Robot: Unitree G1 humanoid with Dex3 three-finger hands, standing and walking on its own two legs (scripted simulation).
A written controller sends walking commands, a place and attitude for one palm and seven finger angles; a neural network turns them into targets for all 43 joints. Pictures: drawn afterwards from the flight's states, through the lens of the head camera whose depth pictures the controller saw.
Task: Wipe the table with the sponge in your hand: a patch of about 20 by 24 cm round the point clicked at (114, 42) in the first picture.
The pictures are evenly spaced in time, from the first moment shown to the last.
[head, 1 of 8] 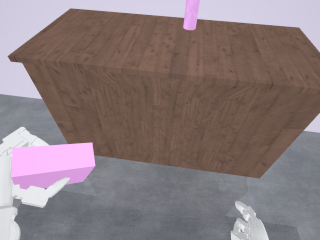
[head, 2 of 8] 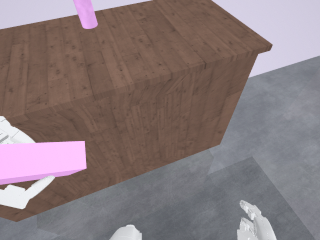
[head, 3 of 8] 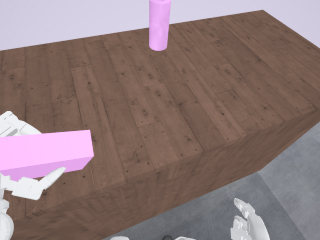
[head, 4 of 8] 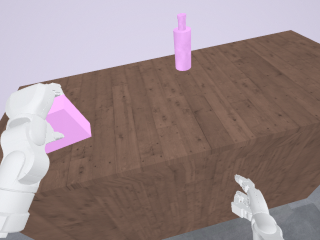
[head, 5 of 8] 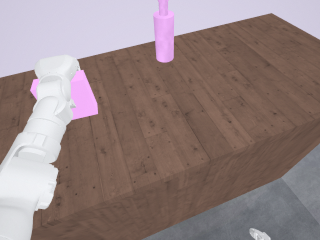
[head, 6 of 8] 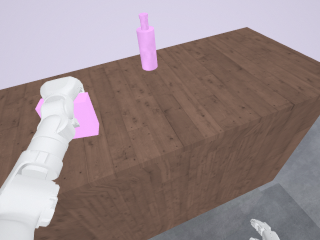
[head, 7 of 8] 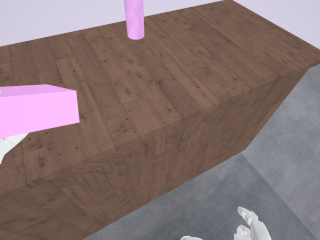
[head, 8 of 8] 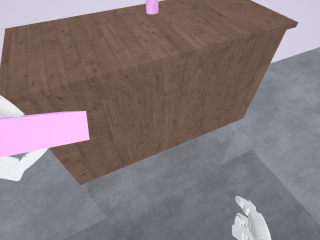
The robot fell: no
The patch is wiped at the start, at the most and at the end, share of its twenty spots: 0.00 0.95 0.95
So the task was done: yes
